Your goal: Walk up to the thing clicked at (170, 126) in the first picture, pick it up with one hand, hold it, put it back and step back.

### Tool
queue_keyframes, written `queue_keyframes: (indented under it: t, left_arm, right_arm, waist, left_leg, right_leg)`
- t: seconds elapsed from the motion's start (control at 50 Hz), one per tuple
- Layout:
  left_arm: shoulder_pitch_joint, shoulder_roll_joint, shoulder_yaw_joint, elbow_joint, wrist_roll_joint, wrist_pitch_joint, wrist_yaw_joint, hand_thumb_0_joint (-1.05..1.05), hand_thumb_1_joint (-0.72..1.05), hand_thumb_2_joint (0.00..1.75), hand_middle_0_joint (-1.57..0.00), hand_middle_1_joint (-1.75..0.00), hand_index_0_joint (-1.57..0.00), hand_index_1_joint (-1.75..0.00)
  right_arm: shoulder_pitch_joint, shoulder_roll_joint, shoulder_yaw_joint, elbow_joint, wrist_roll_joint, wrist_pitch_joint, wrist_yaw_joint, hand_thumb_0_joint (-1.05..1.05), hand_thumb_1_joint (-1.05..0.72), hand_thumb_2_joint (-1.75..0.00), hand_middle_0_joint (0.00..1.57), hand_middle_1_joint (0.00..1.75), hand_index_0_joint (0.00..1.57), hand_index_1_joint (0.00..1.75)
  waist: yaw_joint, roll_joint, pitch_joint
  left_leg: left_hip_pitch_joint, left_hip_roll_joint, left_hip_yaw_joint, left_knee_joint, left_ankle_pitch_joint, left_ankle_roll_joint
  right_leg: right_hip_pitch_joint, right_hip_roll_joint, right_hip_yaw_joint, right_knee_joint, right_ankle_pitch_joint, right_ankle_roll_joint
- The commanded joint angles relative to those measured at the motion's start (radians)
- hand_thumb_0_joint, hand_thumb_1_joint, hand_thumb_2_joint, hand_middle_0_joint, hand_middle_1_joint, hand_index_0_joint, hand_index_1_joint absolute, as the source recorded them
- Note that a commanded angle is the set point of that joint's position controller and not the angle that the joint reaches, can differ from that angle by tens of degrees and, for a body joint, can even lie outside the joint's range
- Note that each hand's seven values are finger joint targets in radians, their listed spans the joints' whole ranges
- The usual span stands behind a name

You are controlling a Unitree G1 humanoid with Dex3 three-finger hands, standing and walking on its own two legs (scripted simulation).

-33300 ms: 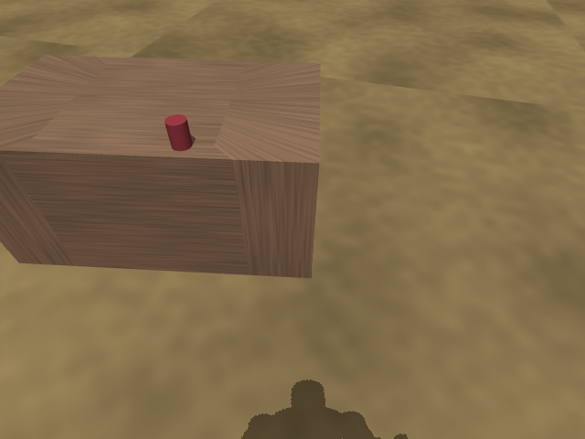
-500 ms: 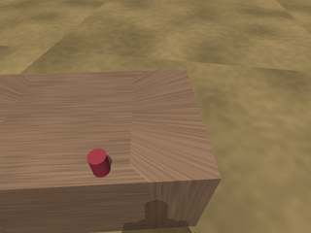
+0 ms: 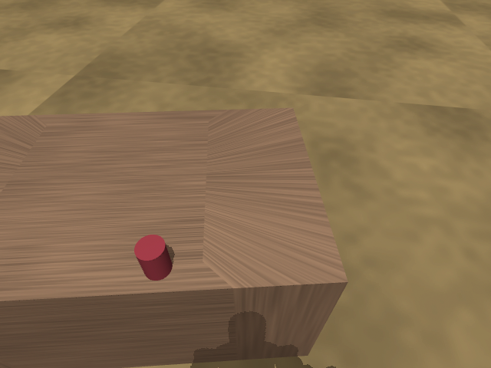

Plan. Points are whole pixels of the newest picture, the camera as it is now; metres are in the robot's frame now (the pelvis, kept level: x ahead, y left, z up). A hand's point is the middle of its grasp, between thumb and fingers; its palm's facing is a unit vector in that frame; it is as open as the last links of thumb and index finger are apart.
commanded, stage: stand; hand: left
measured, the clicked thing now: (154, 258) +0.42 +0.21 -0.14
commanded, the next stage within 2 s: step back in 0.28 s
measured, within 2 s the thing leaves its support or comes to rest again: neither
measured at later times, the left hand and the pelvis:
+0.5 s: hand out of the picture +0.07 +0.28 -0.17, palm faces -0.01 -0.92 -0.38, open 7.4 cm; pelvis -0.04 +0.00 -0.02, yaw +0 degrees
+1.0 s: hand out of the picture -0.08 +0.24 -0.16, palm faces -0.04 -0.91 -0.41, open 7.4 cm; pelvis -0.13 -0.02 -0.02, yaw -3 degrees
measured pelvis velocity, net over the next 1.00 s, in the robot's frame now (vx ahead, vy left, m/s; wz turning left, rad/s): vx -0.13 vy -0.02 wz -0.05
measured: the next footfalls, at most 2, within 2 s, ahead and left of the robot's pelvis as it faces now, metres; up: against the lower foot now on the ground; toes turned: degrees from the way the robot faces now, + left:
right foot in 0.84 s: -0.11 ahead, -0.12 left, +0.00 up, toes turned -1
left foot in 1.26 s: -0.17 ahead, +0.09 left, +0.00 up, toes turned +1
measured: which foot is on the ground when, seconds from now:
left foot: down 0.00-0.88, up 0.90-1.00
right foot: down 0.00-0.60, up 0.62-0.82, down 0.84-1.00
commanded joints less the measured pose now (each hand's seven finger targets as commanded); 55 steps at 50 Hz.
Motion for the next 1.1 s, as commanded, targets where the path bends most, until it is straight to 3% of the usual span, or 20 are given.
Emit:
queue_keyframes:
  t: [0.0,0.22,0.26,0.32,0.5,0.54,0.58,0.62,0.68,0.76,0.8,0.82,0.84,0.86,0.88,0.92,0.94,0.96,1.02,1.08]
  left_arm:
    - [-0.02,0.216,0.039,-0.058,0.002,-0.017,0.015,0.0,0.9,0.9,-0.2,-0.3,-0.2,-0.3]
    - [-0.02,0.212,0.037,-0.066,0.003,-0.017,0.015,0.0,0.9,0.9,-0.2,-0.3,-0.2,-0.3]
    - [-0.04,0.28,0.08,-0.085,-0.016,-0.003,0.018,0.0,0.9,0.9,-0.2,-0.3,-0.2,-0.3]
    - [-0.009,0.256,0.083,-0.117,-0.018,0.008,0.024,0.0,0.9,0.9,-0.2,-0.3,-0.2,-0.3]
    - [-0.071,0.289,0.102,-0.231,0.003,0.038,0.016,0.0,0.9,0.9,-0.2,-0.3,-0.2,-0.3]
    - [-0.084,0.277,0.102,-0.255,0.006,0.047,0.014,0.0,0.9,0.9,-0.2,-0.3,-0.2,-0.3]
    - [-0.047,0.217,0.093,-0.252,0.009,0.055,0.016,0.0,0.9,0.9,-0.2,-0.3,-0.2,-0.3]
    - [0.019,0.222,0.102,-0.24,0.011,0.065,0.02,0.0,0.9,0.9,-0.2,-0.3,-0.2,-0.3]
    - [0.096,0.216,0.106,-0.22,-0.008,0.062,0.01,0.0,0.9,0.9,-0.2,-0.3,-0.2,-0.3]
    - [0.122,0.196,0.114,-0.247,0.005,0.048,0.002,0.0,0.9,0.9,-0.2,-0.3,-0.2,-0.3]
    - [0.203,0.186,0.121,-0.215,0.014,0.035,0.01,0.0,0.9,0.9,-0.2,-0.3,-0.2,-0.3]
    - [0.201,0.218,0.127,-0.211,0.028,0.025,0.022,0.0,0.9,0.9,-0.2,-0.3,-0.2,-0.3]
    - [0.149,0.329,0.154,-0.239,0.042,0.016,0.024,0.0,0.9,0.9,-0.2,-0.3,-0.2,-0.3]
    - [0.063,0.379,0.165,-0.29,0.04,0.02,0.019,0.0,0.9,0.9,-0.2,-0.3,-0.2,-0.3]
    - [0.002,0.424,0.171,-0.325,0.051,0.02,0.022,0.0,0.9,0.9,-0.2,-0.3,-0.2,-0.3]
    - [-0.046,0.304,0.147,-0.349,0.034,0.008,0.023,0.0,0.9,0.9,-0.2,-0.3,-0.2,-0.3]
    - [-0.088,0.258,0.138,-0.349,0.03,0.007,0.024,0.0,0.9,0.9,-0.2,-0.3,-0.2,-0.3]
    - [-0.064,0.248,0.14,-0.347,0.027,0.011,0.027,0.0,0.9,0.9,-0.2,-0.3,-0.2,-0.3]
    - [0.064,0.232,0.136,-0.357,0.025,0.013,0.033,0.0,0.9,0.9,-0.2,-0.3,-0.2,-0.3]
    - [0.105,0.224,0.138,-0.362,0.019,0.021,0.046,0.0,0.9,0.9,-0.2,-0.3,-0.2,-0.3]
  right_arm:
    - [-0.037,-0.211,-0.033,-0.059,0.002,-0.025,-0.014,0.0,-0.9,-0.9,0.2,0.3,0.2,0.3]
    - [-0.04,-0.216,-0.035,-0.066,0.002,-0.027,-0.015,0.0,-0.9,-0.9,0.2,0.3,0.2,0.3]
    - [-0.063,-0.26,-0.05,-0.082,0.008,-0.009,-0.013,0.0,-0.9,-0.9,0.2,0.3,0.2,0.3]
    - [-0.039,-0.243,-0.058,-0.109,0.02,0.004,-0.013,0.0,-0.9,-0.9,0.2,0.3,0.2,0.3]
    - [0.005,-0.24,-0.084,-0.185,0.01,0.028,-0.005,0.0,-0.9,-0.9,0.2,0.3,0.2,0.3]
    - [0.029,-0.269,-0.096,-0.197,0.004,0.026,-0.001,0.0,-0.9,-0.9,0.2,0.3,0.2,0.3]
    - [0.013,-0.358,-0.115,-0.216,-0.007,0.017,0.001,0.0,-0.9,-0.9,0.2,0.3,0.2,0.3]
    - [-0.011,-0.376,-0.12,-0.252,-0.025,0.009,-0.007,0.0,-0.9,-0.9,0.2,0.3,0.2,0.3]
    - [-0.094,-0.321,-0.104,-0.3,-0.029,0.005,-0.021,0.0,-0.9,-0.9,0.2,0.3,0.2,0.3]
    - [-0.049,-0.298,-0.097,-0.309,-0.028,0.018,-0.026,0.0,-0.9,-0.9,0.2,0.3,0.2,0.3]
    - [-0.066,-0.305,-0.093,-0.315,-0.014,0.035,-0.027,0.0,-0.9,-0.9,0.2,0.3,0.2,0.3]
    - [-0.054,-0.261,-0.077,-0.307,0.001,0.043,-0.025,0.0,-0.9,-0.9,0.2,0.3,0.2,0.3]
    - [-0.004,-0.19,-0.059,-0.313,0.011,0.042,-0.025,0.0,-0.9,-0.9,0.2,0.3,0.2,0.3]
    - [0.002,-0.185,-0.056,-0.326,0.004,0.047,-0.038,0.0,-0.9,-0.9,0.2,0.3,0.2,0.3]
    - [-0.018,-0.234,-0.08,-0.311,-0.002,0.047,-0.051,0.0,-0.9,-0.9,0.2,0.3,0.2,0.3]
    - [0.003,-0.279,-0.091,-0.288,0.01,0.038,-0.036,0.0,-0.9,-0.9,0.2,0.3,0.2,0.3]
    - [0.059,-0.263,-0.082,-0.269,0.019,0.034,-0.035,0.0,-0.9,-0.9,0.2,0.3,0.2,0.3]
    - [0.074,-0.236,-0.067,-0.275,0.021,0.027,-0.043,0.0,-0.9,-0.9,0.2,0.3,0.2,0.3]
    - [0.048,-0.231,-0.055,-0.297,0.013,0.02,-0.052,0.0,-0.9,-0.9,0.2,0.3,0.2,0.3]
    - [0.025,-0.219,-0.054,-0.324,0.002,0.011,-0.053,0.0,-0.9,-0.9,0.2,0.3,0.2,0.3]
  waist:
    - [-0.002,0.005,-0.093]
    - [-0.001,0.006,-0.097]
    - [0.002,0.007,0.006]
    - [0.0,0.003,-0.055]
    - [-0.014,-0.08,-0.152]
    - [-0.029,-0.031,-0.152]
    - [-0.034,0.219,-0.143]
    - [-0.01,0.178,-0.129]
    - [0.042,0.179,-0.141]
    - [0.029,0.212,-0.16]
    - [0.062,0.2,-0.157]
    - [0.055,0.105,-0.112]
    - [0.011,-0.185,-0.068]
    - [-0.008,-0.202,-0.015]
    - [0.039,-0.271,-0.02]
    - [-0.011,-0.152,0.003]
    - [-0.056,-0.106,-0.021]
    - [-0.051,-0.141,-0.069]
    - [0.035,-0.11,-0.104]
    - [0.068,-0.136,-0.13]
  left_leg:
    - [0.063,0.081,-0.065,-0.045,0.165,0.047]
    - [0.074,0.087,-0.064,-0.041,0.18,0.046]
    - [-0.013,0.068,-0.072,0.047,0.307,0.074]
    - [0.014,0.066,-0.056,0.117,0.341,0.093]
    - [-0.053,-0.001,-0.056,0.293,0.046,0.117]
    - [-0.056,0.066,-0.132,0.225,0.046,0.167]
    - [-0.149,0.305,-0.395,-0.049,0.133,0.299]
    - [-0.198,0.357,-0.452,-0.072,0.033,0.348]
    - [-0.219,0.247,-0.228,0.044,0.134,0.288]
    - [-0.074,0.213,-0.216,0.12,0.138,0.245]
    - [-0.1,0.187,-0.18,0.224,0.167,0.201]
    - [-0.205,0.122,-0.139,0.322,0.044,0.155]
    - [-0.416,-0.058,-0.081,0.47,-0.247,0.077]
    - [-0.472,-0.142,-0.108,0.591,-0.423,0.045]
    - [-0.375,-0.118,-0.172,0.755,-0.452,0.047]
    - [-0.333,-0.135,-0.197,0.821,-0.31,0.053]
    - [-0.373,-0.168,-0.201,0.806,-0.253,0.048]
    - [-0.431,-0.18,-0.178,0.778,-0.251,0.048]
    - [-0.444,-0.169,-0.155,0.758,-0.295,0.031]
    - [-0.466,-0.119,-0.136,0.615,-0.339,0.028]
  right_leg:
    - [-0.039,-0.092,0.047,-0.054,0.189,-0.045]
    - [-0.042,-0.091,0.044,-0.053,0.189,-0.046]
    - [-0.11,-0.068,0.052,0.037,0.347,-0.056]
    - [-0.123,-0.067,0.039,0.077,0.365,-0.085]
    - [-0.223,-0.138,0.136,0.15,0.207,-0.182]
    - [-0.287,-0.077,0.099,0.273,0.062,-0.155]
    - [-0.281,0.121,-0.019,0.626,-0.327,-0.076]
    - [-0.312,0.108,0.101,0.819,-0.395,-0.075]
    - [-0.291,0.085,0.077,0.842,-0.311,-0.07]
    - [-0.255,0.03,0.031,0.414,-0.281,-0.037]
    - [-0.13,0.033,0.001,0.072,-0.073,-0.036]
    - [-0.079,0.001,0.075,-0.024,0.028,-0.021]
    - [-0.046,-0.157,0.37,-0.011,0.171,-0.055]
    - [-0.169,-0.264,0.421,-0.037,0.124,-0.152]
    - [-0.336,-0.373,0.528,-0.066,0.095,-0.303]
    - [-0.315,-0.238,0.322,-0.009,0.241,-0.244]
    - [-0.209,-0.14,0.159,0.065,0.39,-0.168]
    - [-0.098,-0.128,0.129,0.115,0.472,-0.146]
    - [0.041,-0.183,0.173,0.163,0.578,-0.21]
    - [0.17,-0.248,0.213,0.189,0.62,-0.263]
